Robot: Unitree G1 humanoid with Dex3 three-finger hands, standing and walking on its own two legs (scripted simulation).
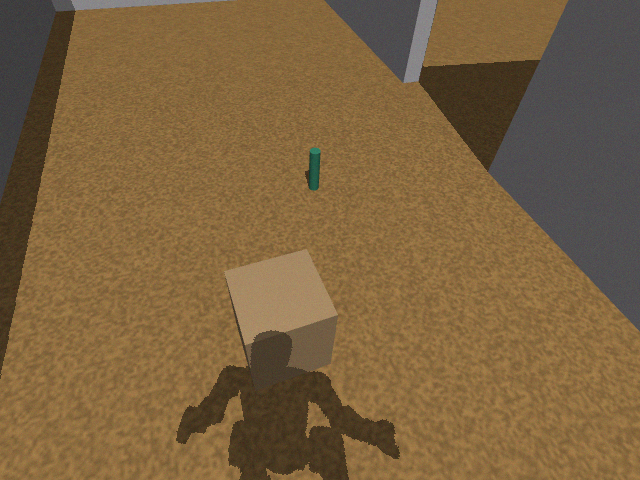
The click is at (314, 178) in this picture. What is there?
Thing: slim round
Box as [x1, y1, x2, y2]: [309, 148, 320, 189]
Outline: 311,148 309,159 309,188 316,189 318,187 320,150 318,148
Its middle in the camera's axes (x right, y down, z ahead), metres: -0.02 -0.35 +1.82
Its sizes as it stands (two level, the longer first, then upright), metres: 0.049 0.049 0.215
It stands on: the floor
